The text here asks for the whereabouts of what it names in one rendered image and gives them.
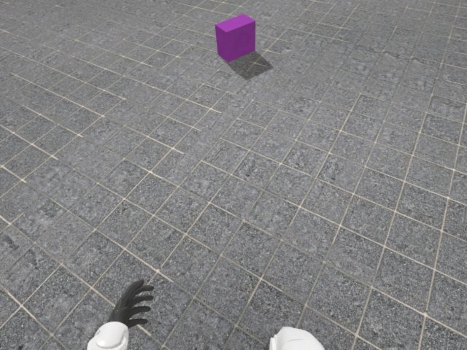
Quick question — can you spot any left robot hand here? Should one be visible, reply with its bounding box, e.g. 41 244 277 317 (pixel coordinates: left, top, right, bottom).
107 279 154 329

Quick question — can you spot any right robot thigh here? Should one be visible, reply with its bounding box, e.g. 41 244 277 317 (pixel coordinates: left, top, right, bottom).
270 328 325 350

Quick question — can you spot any robot left forearm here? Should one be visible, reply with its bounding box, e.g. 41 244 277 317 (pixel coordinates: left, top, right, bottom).
87 322 128 350

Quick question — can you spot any carton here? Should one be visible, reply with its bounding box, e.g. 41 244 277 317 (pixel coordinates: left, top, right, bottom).
215 14 255 62

